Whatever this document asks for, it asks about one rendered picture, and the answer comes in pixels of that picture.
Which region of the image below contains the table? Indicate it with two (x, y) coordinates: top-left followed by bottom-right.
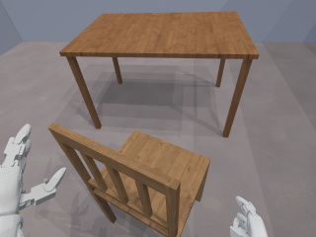
(59, 11), (259, 138)

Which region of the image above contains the robot right hand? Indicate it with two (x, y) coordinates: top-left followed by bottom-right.
(230, 196), (268, 237)

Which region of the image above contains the robot left hand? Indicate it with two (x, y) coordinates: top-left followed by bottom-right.
(0, 123), (67, 215)

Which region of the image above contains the robot left forearm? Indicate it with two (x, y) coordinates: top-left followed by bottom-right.
(0, 213), (24, 237)

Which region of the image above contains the chair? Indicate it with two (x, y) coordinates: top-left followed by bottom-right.
(48, 122), (211, 237)

